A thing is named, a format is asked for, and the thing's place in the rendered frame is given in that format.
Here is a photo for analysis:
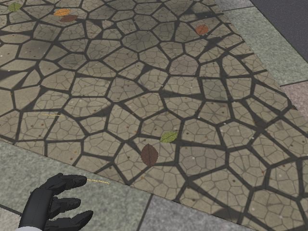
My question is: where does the robot left hand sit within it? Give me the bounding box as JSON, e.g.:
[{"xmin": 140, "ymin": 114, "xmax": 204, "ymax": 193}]
[{"xmin": 18, "ymin": 173, "xmax": 93, "ymax": 231}]

